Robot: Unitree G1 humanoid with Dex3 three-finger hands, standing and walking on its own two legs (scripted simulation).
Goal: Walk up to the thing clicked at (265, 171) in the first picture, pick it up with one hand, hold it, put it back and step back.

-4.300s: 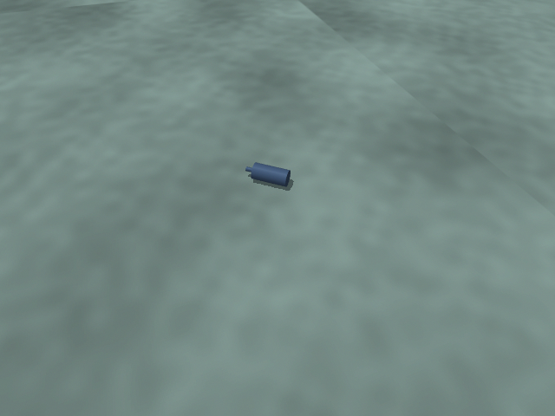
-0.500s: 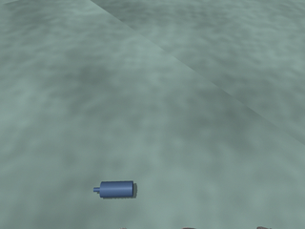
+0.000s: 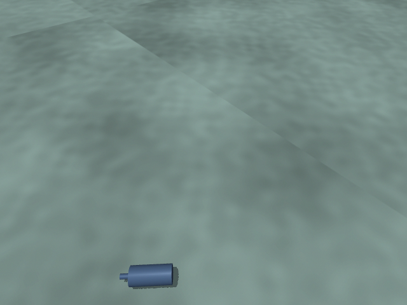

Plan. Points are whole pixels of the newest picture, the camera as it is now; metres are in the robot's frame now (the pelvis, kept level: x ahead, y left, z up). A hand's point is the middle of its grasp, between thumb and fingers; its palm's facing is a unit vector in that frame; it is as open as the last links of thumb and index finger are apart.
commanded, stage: walk up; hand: left
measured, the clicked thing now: (146, 275) +0.42 +0.25 -0.73
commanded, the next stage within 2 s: stand in 0.70 s
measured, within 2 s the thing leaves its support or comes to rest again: neither
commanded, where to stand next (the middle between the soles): +0.09 -0.02 m, yaw +1 degrees
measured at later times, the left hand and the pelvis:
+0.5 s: hand out of the picture +0.08 +0.25 -0.16, palm faces -0.01 -0.95 -0.31, open 7.3 cm; pelvis +0.01 +0.00 +0.00, yaw +0 degrees
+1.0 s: hand out of the picture +0.11 +0.25 -0.15, palm faces -0.01 -0.94 -0.33, open 7.3 cm; pelvis +0.03 +0.00 +0.01, yaw +1 degrees
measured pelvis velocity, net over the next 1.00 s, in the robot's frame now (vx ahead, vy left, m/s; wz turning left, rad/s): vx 0.03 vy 0.00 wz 0.01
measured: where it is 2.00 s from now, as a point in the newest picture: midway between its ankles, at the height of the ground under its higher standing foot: outside the picture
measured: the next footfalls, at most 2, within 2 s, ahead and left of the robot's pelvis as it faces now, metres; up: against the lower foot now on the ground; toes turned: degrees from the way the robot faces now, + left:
none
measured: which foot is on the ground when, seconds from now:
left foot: down 0.00-1.00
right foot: down 0.00-1.00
